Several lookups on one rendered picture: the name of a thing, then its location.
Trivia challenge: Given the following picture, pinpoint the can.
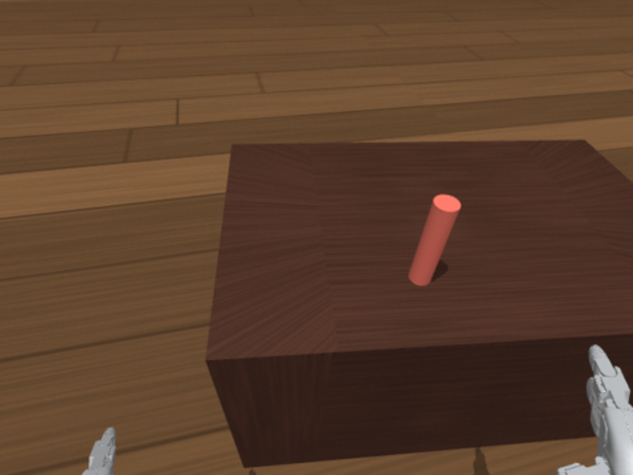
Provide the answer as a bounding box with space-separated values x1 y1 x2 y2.
408 194 461 286

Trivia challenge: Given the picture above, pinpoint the right robot hand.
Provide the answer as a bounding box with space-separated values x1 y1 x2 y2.
557 344 633 475

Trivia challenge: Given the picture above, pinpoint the left robot hand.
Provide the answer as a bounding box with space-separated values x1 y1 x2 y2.
82 427 117 475

